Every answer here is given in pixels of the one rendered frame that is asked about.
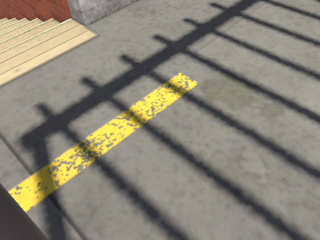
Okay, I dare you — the stairs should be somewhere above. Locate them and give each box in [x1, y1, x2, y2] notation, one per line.
[0, 18, 60, 51]

